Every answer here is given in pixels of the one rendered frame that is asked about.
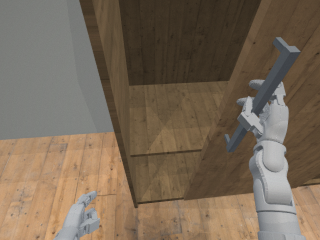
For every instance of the robot left hand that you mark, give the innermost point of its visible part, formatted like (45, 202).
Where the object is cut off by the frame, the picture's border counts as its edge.
(85, 221)

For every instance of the handle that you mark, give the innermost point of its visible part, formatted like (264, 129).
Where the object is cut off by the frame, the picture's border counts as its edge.
(282, 65)

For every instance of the robot left forearm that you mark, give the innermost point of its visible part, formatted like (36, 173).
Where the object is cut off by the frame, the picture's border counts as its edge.
(68, 233)

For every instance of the robot right forearm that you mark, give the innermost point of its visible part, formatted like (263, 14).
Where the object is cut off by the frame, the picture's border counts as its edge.
(273, 196)

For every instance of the robot right hand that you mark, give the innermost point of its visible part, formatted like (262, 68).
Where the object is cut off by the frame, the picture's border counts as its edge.
(274, 117)

